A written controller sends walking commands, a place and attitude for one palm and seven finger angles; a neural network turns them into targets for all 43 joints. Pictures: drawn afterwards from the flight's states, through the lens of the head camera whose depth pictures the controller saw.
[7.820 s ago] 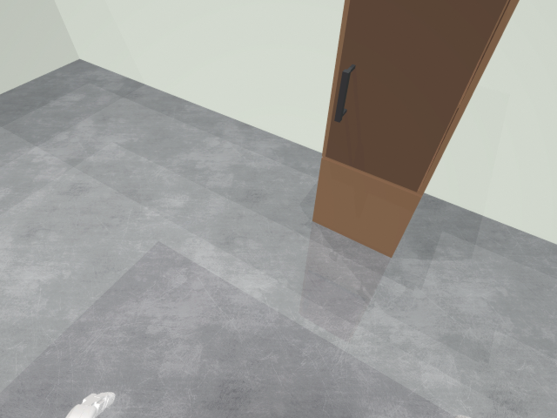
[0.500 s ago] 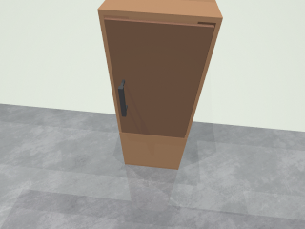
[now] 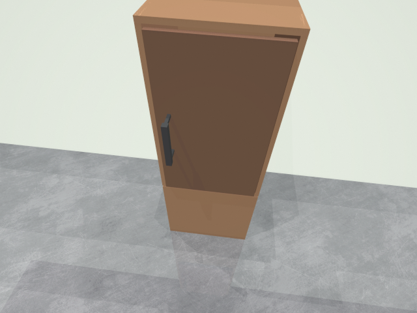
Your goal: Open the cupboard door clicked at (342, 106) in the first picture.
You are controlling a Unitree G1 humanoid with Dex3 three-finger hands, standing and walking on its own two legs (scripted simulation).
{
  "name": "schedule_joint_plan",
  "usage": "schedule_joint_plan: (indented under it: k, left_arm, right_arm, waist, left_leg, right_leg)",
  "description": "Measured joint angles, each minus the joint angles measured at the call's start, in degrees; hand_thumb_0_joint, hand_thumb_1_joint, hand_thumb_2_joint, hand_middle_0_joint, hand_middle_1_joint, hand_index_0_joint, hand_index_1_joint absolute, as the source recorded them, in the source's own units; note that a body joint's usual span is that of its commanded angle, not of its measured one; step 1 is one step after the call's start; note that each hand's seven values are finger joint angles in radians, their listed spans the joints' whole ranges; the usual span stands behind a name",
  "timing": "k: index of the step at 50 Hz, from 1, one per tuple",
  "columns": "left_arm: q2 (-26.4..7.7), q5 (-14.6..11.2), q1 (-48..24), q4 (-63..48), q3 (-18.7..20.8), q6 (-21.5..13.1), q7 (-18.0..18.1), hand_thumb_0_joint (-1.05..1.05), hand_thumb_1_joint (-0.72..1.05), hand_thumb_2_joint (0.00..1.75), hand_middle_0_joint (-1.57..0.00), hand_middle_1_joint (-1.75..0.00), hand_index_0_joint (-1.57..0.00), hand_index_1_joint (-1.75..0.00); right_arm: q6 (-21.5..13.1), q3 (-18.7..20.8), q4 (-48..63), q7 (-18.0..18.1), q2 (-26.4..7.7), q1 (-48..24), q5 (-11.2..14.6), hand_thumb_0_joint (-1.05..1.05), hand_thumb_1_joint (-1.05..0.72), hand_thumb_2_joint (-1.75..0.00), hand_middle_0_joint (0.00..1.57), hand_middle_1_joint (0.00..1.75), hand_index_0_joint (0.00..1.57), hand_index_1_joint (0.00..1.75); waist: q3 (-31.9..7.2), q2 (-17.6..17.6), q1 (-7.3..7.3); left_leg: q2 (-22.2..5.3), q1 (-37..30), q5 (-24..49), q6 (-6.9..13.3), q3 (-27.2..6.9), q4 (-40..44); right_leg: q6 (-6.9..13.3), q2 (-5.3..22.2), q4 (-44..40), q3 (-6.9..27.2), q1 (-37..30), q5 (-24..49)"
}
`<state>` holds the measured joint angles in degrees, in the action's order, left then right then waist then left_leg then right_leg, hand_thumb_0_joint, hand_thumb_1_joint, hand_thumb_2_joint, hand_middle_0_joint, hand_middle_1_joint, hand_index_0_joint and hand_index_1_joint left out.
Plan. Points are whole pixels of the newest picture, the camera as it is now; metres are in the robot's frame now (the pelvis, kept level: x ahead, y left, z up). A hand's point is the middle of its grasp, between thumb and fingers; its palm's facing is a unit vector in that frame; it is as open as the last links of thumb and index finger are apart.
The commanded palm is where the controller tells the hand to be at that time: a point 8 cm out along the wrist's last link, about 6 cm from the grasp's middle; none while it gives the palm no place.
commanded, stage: come to a stop and stand still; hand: left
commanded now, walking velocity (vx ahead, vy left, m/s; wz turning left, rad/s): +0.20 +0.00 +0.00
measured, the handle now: (168, 141) +0.59 +0.16 -0.06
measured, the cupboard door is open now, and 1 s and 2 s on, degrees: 0 0 0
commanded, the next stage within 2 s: look again from close up in 1.32 s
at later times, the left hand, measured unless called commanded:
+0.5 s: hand out of the picture +0.12 +0.20 -0.18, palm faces +0.08 -0.97 -0.24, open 7.3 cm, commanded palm none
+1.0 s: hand out of the picture +0.06 +0.18 -0.16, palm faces +0.05 -0.97 -0.22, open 7.3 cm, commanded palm none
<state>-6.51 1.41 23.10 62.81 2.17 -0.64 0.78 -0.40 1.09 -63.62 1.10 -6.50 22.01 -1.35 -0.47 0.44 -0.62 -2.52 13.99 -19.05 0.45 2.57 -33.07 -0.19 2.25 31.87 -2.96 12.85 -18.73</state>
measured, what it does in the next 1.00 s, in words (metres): steps on the spot: right foot, then right foot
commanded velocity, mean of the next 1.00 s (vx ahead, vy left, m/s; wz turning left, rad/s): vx -0.07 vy -0.01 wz -0.01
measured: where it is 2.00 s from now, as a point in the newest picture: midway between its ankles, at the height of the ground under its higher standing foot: outside the picture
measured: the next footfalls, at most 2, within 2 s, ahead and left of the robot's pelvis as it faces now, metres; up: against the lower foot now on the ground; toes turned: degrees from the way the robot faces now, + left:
right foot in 0.32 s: +0.14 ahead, -0.10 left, +0.00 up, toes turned -6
right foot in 0.80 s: +0.06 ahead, -0.10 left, +0.00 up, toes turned +0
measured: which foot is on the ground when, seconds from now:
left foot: down 0.00-1.00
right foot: down 0.00-0.14, up 0.16-0.30, down 0.32-0.56, up 0.58-0.78, down 0.80-1.00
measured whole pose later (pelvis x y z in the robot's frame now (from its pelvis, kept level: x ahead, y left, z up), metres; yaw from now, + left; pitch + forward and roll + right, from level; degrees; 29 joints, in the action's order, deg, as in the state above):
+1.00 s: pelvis +0.04 +0.00 +0.01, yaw +1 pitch -1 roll +1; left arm -8.7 0.9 15.6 61.4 0.6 0.0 2.2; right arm -0.3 1.6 -61.6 2.1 -9.4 12.2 -0.6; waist 1.5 -0.5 0.2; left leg -1.4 11.2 -12.8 0.0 5.7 -25.1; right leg 1.3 0.3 27.3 -2.1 9.2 -17.2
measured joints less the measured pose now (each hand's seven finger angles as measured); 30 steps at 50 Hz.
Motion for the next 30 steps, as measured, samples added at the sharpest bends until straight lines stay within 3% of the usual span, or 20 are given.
schedule_joint_plan:
  k: [3, 6, 11, 13, 16, 20, 24, 26, 28, 30]
  left_arm:
    - [0.14, -0.08, 1.32, 0.03, 0.46, -0.44, 0.09, 0.01, 0.91, 0.89, -0.20, -0.30, -0.20, -0.30]
    - [-0.10, -0.06, 2.57, 0.71, 0.80, -0.43, 0.06, 0.01, 0.91, 0.89, -0.20, -0.30, -0.20, -0.30]
    - [-0.01, -0.25, 0.27, 2.06, 0.26, 0.69, 0.27, 0.01, 0.91, 0.89, -0.20, -0.30, -0.20, -0.30]
    - [-0.23, -0.51, -2.61, 1.19, 0.27, 0.59, 0.39, 0.01, 0.91, 0.89, -0.20, -0.30, -0.20, -0.30]
    - [-1.54, -0.20, -6.14, -1.09, 0.37, -0.08, 0.98, 0.02, 0.93, 0.89, -0.20, -0.30, -0.20, -0.30]
    - [-2.98, -0.47, -9.18, -2.78, 0.80, -0.34, 1.18, 0.03, 0.94, 0.89, -0.20, -0.30, -0.20, -0.30]
    - [-3.26, 0.03, -12.33, -4.73, 1.10, 0.10, 2.02, 0.02, 0.93, 0.89, -0.20, -0.30, -0.20, -0.30]
    - [-3.24, -0.06, -13.17, -5.44, 1.15, 0.69, 2.14, 0.01, 0.93, 0.89, -0.20, -0.30, -0.20, -0.30]
    - [-3.18, -0.53, -13.23, -5.83, 1.24, 1.71, 1.92, 0.01, 0.92, 0.89, -0.20, -0.30, -0.20, -0.30]
    - [-3.37, -0.82, -13.02, -5.70, 1.55, 2.96, 1.99, 0.01, 0.93, 0.89, -0.20, -0.30, -0.20, -0.30]
  right_arm:
    - [-0.08, 0.17, 0.10, -0.21, -0.26, 0.44, 0.01, 0.00, -0.91, -0.90, 0.20, 0.29, 0.20, 0.30]
    - [-1.06, 0.07, 0.32, -0.24, 0.00, 0.07, 0.12, 0.00, -0.91, -0.90, 0.20, 0.29, 0.20, 0.30]
    - [-3.82, -0.72, 1.15, 1.65, 0.84, -0.63, -0.25, 0.00, -0.91, -0.90, 0.20, 0.29, 0.20, 0.30]
    - [-3.50, -1.22, 0.95, 2.06, 1.50, -0.74, -0.17, 0.00, -0.91, -0.90, 0.20, 0.29, 0.20, 0.30]
    - [-2.35, -1.49, 0.43, 2.10, 2.52, -0.60, 0.55, 0.00, -0.91, -0.90, 0.20, 0.29, 0.20, 0.30]
    - [-0.30, 0.06, -0.01, 2.04, 2.23, -1.82, 1.45, 0.00, -0.91, -0.90, 0.20, 0.29, 0.20, 0.30]
    - [1.08, 1.04, 0.89, 2.00, 1.19, -5.71, 1.58, 0.00, -0.91, -0.90, 0.20, 0.29, 0.20, 0.30]
    - [1.12, 1.33, 1.64, 2.10, 0.47, -7.66, 1.33, 0.00, -0.92, -0.90, 0.20, 0.29, 0.20, 0.30]
    - [0.54, 1.64, 2.38, 2.00, -0.42, -8.52, 0.99, 0.01, -0.93, -0.90, 0.20, 0.29, 0.20, 0.30]
    - [0.27, 1.63, 3.22, 1.86, -0.71, -8.87, 0.37, 0.01, -0.93, -0.90, 0.20, 0.29, 0.20, 0.30]
  waist:
    - [-0.21, -0.13, -0.20]
    - [-0.34, 1.85, -0.28]
    - [1.17, 1.82, 1.31]
    - [2.72, 1.26, 1.95]
    - [4.65, 1.28, 1.70]
    - [4.91, -0.41, 1.90]
    - [6.28, -0.08, 1.38]
    - [6.88, 0.73, 1.19]
    - [6.74, 1.72, 0.97]
    - [5.78, 2.67, 0.77]
  left_leg:
    - [-0.55, 1.16, -2.64, 1.23, -0.27, -3.62]
    - [0.23, -0.43, -4.26, -0.54, 0.75, -2.92]
    - [0.40, -4.81, -4.28, 0.48, 2.64, 1.27]
    - [0.60, -6.44, -3.15, 0.38, 2.23, 3.54]
    - [1.44, -7.06, -3.25, -0.22, 1.85, 2.87]
    - [1.11, -3.42, -5.06, -0.61, 0.82, -4.58]
    - [1.77, 1.56, -11.13, -0.94, 0.75, -10.48]
    - [1.91, 1.75, -6.66, -1.07, 1.44, -5.87]
    - [1.94, 0.88, 1.07, 0.14, 2.73, -2.04]
    - [2.12, 0.60, -0.07, 1.44, 3.76, -1.99]
  right_leg:
    - [-0.39, -0.27, 0.73, -0.85, -0.59, -2.07]
    - [-0.45, 0.82, 2.24, -0.21, -0.88, -4.20]
    - [1.66, 0.02, 18.13, -0.57, 6.48, -11.14]
    - [1.34, 0.02, 13.52, -1.65, 7.27, -8.46]
    - [0.85, 0.47, 1.31, -2.16, 5.92, 8.43]
    - [1.49, 0.82, 3.77, -3.59, 6.00, 1.91]
    - [1.30, 1.61, 3.58, -4.29, 5.97, 1.71]
    - [0.95, 1.92, 3.96, -4.04, 6.13, 2.00]
    - [0.31, 2.24, 5.80, -3.20, 6.82, 1.38]
    - [0.24, 1.26, 11.61, -0.36, 8.66, -5.27]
